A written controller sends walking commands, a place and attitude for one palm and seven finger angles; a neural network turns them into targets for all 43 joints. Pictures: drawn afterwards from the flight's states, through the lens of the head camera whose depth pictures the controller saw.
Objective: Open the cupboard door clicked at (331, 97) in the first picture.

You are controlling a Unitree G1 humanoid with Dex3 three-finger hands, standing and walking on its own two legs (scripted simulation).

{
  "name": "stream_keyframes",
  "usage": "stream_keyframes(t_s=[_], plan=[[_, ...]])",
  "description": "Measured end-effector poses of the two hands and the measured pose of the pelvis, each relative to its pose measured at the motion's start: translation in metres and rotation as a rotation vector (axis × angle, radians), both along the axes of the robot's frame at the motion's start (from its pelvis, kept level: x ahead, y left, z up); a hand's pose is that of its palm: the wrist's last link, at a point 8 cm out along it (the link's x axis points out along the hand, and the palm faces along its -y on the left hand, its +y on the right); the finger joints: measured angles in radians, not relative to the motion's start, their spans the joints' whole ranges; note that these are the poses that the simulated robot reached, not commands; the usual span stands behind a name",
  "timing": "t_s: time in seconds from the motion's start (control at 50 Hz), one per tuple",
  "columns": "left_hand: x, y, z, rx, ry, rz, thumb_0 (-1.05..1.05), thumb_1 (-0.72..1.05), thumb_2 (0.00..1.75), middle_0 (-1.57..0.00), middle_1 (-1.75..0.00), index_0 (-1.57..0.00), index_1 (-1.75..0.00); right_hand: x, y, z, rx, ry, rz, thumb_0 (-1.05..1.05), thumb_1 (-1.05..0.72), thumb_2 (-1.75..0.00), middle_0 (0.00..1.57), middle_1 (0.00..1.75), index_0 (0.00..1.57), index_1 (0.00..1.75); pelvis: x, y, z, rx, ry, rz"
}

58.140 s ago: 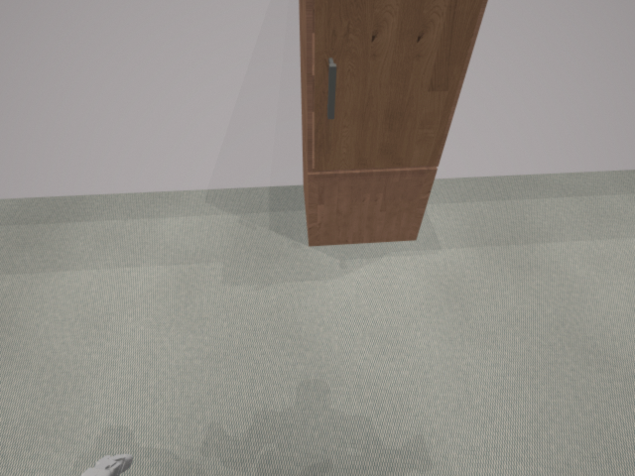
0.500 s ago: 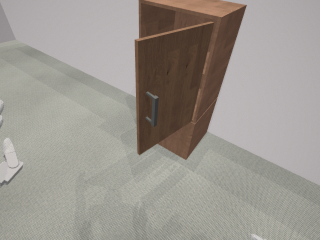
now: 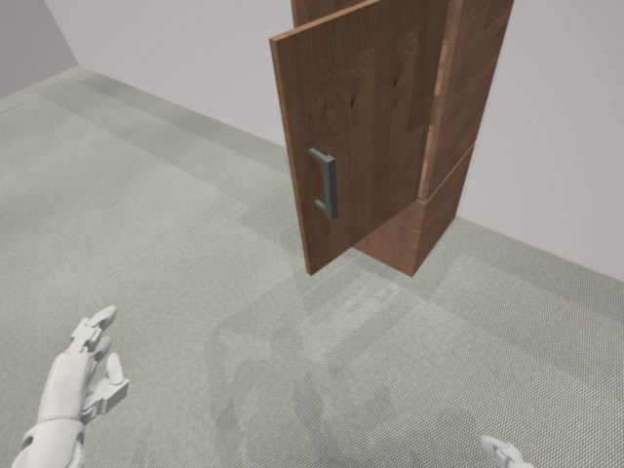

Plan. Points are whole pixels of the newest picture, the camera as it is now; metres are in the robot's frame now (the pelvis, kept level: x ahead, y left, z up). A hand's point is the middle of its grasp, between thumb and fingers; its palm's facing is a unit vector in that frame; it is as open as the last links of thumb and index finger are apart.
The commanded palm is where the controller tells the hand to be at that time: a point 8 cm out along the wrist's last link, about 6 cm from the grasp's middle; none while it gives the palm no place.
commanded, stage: let the arm hang, fingers relaxed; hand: left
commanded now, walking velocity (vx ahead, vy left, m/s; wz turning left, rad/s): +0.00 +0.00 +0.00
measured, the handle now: (323, 185) +0.64 +0.01 -0.02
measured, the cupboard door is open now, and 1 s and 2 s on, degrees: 77 77 77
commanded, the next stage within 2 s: look to check the result in 0.98 s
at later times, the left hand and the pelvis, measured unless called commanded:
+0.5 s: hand out of the picture +0.01 +0.20 -0.14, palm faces -0.01 -0.96 -0.27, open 7.3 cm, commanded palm none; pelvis +0.00 +0.00 +0.02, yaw -1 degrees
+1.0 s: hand out of the picture +0.04 +0.20 -0.14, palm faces -0.03 -0.97 -0.23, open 7.4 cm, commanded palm none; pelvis +0.00 +0.01 +0.03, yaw -2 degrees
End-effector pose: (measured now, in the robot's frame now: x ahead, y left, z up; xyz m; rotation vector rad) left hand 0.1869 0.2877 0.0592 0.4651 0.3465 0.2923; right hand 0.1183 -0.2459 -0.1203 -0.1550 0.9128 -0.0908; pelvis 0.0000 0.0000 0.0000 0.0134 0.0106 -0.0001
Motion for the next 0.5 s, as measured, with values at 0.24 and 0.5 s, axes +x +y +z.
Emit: stream_keyframes(t_s=[0.24,0.5], plan=[[-0.133,-0.073,-0.177,-0.388,0.771,0.145,-0.05,1.02,0.89,-0.21,-0.3,-0.21,-0.3,-0.056,0.006,-0.005,-0.029,0.315,-0.007,0.01,-0.91,-0.89,0.2,0.3,0.2,0.3,-0.002,-0.014,0.011,0.004,-0.032,0.007],[-0.18,-0.037,-0.166,-0.31,0.978,0.203,0.0,0.93,0.9,-0.2,-0.3,-0.2,-0.3,-0.119,0.012,-0.009,-0.011,0.482,-0.084,0.01,-0.91,-0.89,0.19,0.3,0.2,0.3,-0.004,0.0,0.024,-0.015,-0.045,-0.013]])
